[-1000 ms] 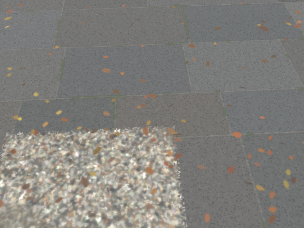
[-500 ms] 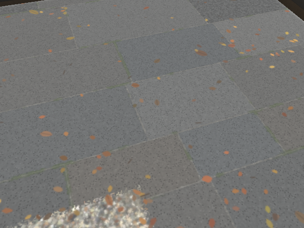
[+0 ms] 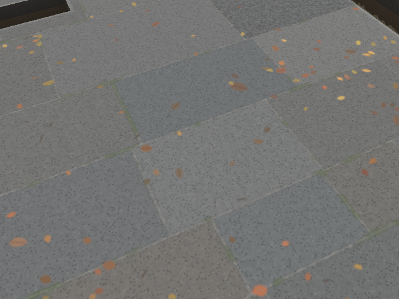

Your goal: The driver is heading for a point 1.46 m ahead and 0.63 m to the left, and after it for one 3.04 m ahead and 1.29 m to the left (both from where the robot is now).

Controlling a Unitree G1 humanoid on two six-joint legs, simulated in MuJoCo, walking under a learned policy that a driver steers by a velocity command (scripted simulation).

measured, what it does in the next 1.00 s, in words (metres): walks ahead, turning left: left foot, then right foot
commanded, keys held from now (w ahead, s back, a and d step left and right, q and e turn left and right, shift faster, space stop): w+q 0.88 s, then w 0.12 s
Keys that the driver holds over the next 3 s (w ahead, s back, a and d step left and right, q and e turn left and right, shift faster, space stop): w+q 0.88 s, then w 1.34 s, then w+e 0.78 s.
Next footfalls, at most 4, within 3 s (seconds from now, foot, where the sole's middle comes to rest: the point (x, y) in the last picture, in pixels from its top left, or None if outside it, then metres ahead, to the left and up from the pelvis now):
0.38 left None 0.34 0.18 -0.77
0.88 right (181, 237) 0.68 0.10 -0.77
1.38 left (82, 225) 0.74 0.47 -0.77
1.88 right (100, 145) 1.12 0.45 -0.77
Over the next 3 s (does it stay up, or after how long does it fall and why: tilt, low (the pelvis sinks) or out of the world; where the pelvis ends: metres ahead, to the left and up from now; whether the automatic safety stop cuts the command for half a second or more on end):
stays up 1.42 0.73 -0.02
